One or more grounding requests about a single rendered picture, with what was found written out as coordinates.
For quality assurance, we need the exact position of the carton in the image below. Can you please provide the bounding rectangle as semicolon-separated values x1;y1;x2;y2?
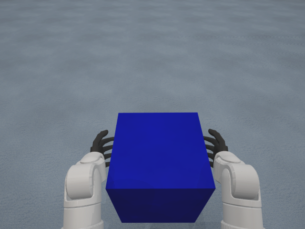
106;113;216;223

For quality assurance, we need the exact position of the robot right hand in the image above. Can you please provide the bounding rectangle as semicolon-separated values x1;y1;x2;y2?
203;129;228;168

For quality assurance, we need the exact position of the right robot forearm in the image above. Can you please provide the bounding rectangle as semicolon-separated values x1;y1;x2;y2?
213;151;265;229

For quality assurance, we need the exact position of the robot left hand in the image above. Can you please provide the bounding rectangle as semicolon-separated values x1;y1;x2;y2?
90;130;114;167

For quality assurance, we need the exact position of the left robot forearm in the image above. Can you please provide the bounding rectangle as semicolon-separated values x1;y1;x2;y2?
61;152;106;229

